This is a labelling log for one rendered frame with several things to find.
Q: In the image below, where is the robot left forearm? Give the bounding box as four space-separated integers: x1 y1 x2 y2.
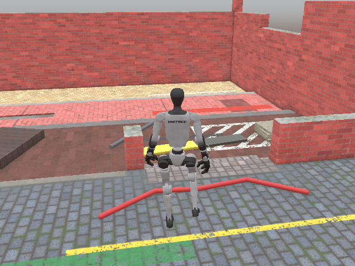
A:
146 134 157 156

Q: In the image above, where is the right robot upper arm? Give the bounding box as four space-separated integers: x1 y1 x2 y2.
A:
189 112 203 144

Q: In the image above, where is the right robot hand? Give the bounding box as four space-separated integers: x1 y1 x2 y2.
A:
197 159 210 174

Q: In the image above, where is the left robot upper arm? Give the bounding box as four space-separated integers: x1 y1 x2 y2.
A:
151 112 166 142

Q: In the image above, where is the right robot thigh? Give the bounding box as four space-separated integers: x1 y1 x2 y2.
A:
185 154 196 182

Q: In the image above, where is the robot right forearm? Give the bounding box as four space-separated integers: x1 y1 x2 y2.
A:
198 135 209 161

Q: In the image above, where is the right robot foot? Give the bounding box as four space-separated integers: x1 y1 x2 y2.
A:
192 208 200 217

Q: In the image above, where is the left robot hand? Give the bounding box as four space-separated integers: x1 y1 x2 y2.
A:
145 154 158 166

